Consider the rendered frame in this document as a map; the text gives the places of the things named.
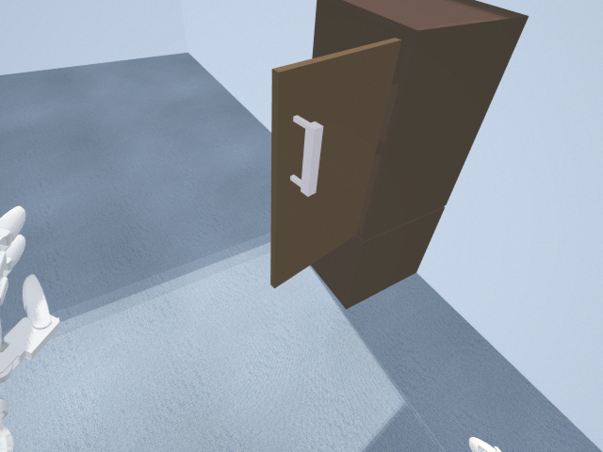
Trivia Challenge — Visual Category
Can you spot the handle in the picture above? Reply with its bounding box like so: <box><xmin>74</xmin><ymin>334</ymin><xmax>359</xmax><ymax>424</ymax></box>
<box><xmin>290</xmin><ymin>115</ymin><xmax>323</xmax><ymax>197</ymax></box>

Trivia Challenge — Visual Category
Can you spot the cupboard door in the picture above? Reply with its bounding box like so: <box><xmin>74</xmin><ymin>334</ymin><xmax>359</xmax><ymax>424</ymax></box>
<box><xmin>270</xmin><ymin>38</ymin><xmax>402</xmax><ymax>288</ymax></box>

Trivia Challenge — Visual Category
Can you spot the robot left hand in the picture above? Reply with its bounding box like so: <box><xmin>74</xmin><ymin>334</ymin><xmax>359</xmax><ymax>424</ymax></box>
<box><xmin>0</xmin><ymin>206</ymin><xmax>59</xmax><ymax>383</ymax></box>

